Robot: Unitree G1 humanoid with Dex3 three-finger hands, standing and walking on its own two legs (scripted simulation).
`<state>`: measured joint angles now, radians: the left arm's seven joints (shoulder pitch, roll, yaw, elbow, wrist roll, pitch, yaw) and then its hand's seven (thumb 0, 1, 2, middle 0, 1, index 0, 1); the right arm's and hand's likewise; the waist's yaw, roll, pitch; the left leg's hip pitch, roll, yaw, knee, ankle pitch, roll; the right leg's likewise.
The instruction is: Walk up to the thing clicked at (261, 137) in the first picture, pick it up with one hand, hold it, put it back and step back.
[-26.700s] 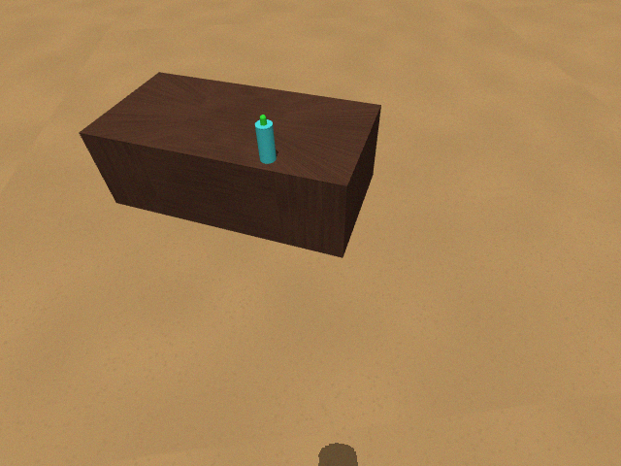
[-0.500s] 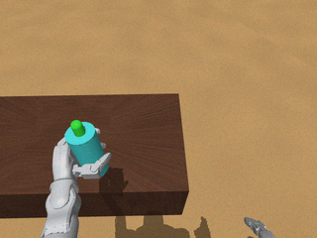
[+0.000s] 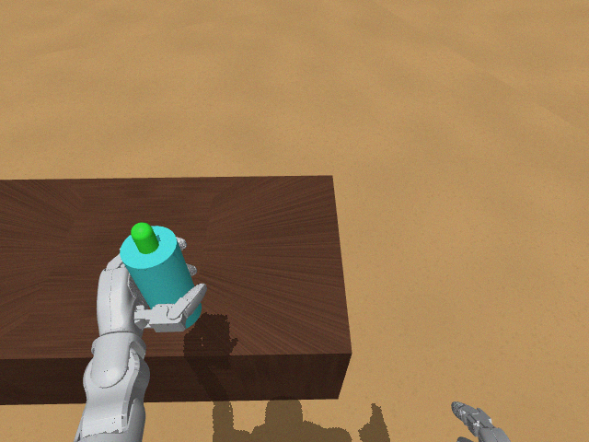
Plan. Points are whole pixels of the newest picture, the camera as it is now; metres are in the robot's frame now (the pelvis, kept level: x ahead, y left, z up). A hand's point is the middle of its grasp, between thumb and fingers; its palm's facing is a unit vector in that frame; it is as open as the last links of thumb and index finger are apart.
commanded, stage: hold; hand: left
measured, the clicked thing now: (162, 274) +0.33 +0.18 +0.08
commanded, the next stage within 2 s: crouch in 1.56 s
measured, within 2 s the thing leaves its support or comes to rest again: neither
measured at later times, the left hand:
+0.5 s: hand (169, 287) +0.33 +0.17 +0.06, palm faces +0.13 -0.99 +0.00, open 8.7 cm
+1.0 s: hand (168, 290) +0.32 +0.17 +0.06, palm faces +0.14 -0.99 -0.01, open 8.7 cm
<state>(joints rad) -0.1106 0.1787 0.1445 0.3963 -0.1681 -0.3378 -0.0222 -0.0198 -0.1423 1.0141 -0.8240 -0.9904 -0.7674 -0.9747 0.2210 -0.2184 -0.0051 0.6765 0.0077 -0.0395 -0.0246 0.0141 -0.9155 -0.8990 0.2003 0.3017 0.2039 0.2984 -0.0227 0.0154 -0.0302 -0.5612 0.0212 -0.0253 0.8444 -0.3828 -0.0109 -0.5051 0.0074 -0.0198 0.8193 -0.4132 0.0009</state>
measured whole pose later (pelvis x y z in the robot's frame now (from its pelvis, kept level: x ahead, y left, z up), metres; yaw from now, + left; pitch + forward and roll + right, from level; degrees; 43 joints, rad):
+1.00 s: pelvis +0.00 +0.00 +0.00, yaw +0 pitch +5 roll -1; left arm -0.11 0.18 0.14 0.40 -0.16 -0.33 -0.01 -0.02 -0.14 1.01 -0.82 -1.00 -0.76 -0.99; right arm 0.22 -0.22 0.00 0.68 0.00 -0.05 -0.03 0.01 -0.91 -0.90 0.20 0.30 0.20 0.30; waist -0.02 0.02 -0.03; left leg -0.56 0.02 -0.03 0.84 -0.38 -0.01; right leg -0.50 0.01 -0.02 0.82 -0.40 0.00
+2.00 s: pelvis -0.01 +0.00 -0.02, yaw +0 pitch +10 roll -1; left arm -0.23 0.20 0.20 0.59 -0.18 -0.42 -0.08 -0.02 -0.16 1.04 -0.82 -1.01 -0.76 -1.00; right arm 0.20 -0.23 -0.01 0.68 0.00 -0.07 -0.01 0.01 -0.90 -0.90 0.20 0.30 0.21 0.30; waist -0.04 0.00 -0.04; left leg -0.72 0.02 -0.04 0.95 -0.41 -0.01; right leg -0.66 0.01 -0.03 0.92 -0.44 0.00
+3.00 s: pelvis -0.04 +0.01 -0.16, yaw -3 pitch +30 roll -5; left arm -0.72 0.39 0.40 1.02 -0.09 -0.53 -0.11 -0.02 -0.18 1.06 -0.83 -1.02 -0.77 -1.01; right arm 0.21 -0.24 0.01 0.69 -0.04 0.00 0.04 0.01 -0.92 -0.90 0.20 0.30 0.21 0.30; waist -0.12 0.02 -0.17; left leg -1.56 0.04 -0.07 1.62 -0.59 -0.01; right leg -1.49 0.03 -0.05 1.57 -0.62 0.00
